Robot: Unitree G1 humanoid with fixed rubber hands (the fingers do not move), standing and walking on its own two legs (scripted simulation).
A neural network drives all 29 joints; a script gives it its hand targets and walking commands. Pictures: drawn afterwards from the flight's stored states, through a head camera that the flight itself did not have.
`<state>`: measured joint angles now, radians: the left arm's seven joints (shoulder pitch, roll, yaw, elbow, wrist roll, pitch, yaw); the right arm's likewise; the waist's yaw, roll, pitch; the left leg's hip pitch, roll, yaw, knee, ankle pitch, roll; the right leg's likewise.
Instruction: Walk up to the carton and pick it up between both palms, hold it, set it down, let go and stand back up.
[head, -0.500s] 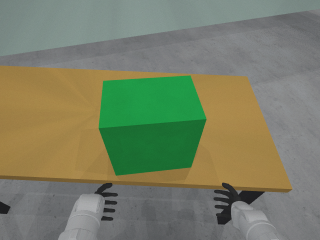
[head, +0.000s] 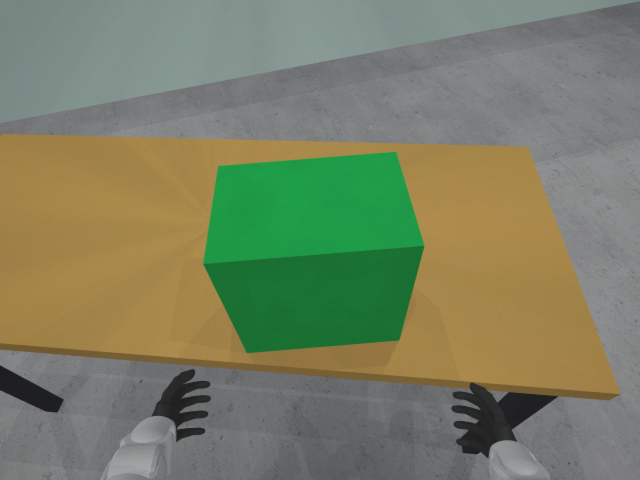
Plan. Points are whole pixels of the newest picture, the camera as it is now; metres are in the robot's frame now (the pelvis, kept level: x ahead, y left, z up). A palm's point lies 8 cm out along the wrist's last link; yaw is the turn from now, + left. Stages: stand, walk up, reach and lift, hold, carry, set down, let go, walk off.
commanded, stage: reach and lift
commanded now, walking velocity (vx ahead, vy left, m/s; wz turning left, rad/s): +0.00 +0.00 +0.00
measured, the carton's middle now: (315, 260) +0.43 +0.04 +0.00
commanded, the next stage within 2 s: none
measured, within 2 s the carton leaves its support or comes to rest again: neither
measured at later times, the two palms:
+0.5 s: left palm out of the picture +0.14 +0.24 -0.07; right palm out of the picture +0.13 -0.20 -0.08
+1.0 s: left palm (142, 450) +0.18 +0.25 -0.04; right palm (530, 446) +0.18 -0.21 -0.04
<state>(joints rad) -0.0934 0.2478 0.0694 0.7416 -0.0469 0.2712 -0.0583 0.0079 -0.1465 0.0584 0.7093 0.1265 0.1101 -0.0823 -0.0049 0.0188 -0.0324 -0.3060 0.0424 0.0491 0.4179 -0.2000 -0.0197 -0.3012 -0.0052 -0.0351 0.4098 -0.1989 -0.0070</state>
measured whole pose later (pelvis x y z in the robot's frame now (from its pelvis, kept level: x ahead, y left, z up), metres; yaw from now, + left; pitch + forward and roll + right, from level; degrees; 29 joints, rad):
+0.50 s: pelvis -0.03 +0.00 -0.01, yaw +1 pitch -1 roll +1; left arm 0.12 0.20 0.01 0.66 -0.11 0.04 0.00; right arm 0.26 -0.18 0.03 0.51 0.07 -0.06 -0.01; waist 0.02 0.02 -0.03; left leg -0.26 0.02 0.04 0.48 -0.21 0.00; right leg -0.27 -0.03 -0.04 0.52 -0.23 0.00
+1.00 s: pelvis +0.01 +0.00 +0.00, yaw +1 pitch +3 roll +0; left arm 0.23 0.25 0.00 0.52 -0.20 -0.21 -0.02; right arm 0.29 -0.25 0.06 0.47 0.18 -0.29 0.03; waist 0.02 0.02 -0.07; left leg -0.27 0.02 0.03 0.45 -0.23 -0.01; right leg -0.27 -0.02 -0.04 0.47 -0.25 0.00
